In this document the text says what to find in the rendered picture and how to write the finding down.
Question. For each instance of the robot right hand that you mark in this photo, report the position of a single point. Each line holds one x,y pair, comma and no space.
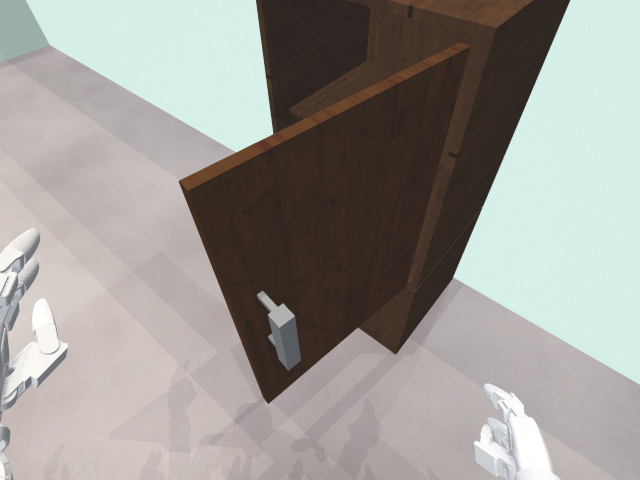
523,445

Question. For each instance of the handle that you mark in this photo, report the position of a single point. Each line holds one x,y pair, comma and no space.
284,332

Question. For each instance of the cupboard door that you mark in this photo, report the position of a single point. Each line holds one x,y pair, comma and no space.
325,215

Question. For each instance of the robot left hand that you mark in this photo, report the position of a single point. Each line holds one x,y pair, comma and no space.
38,359

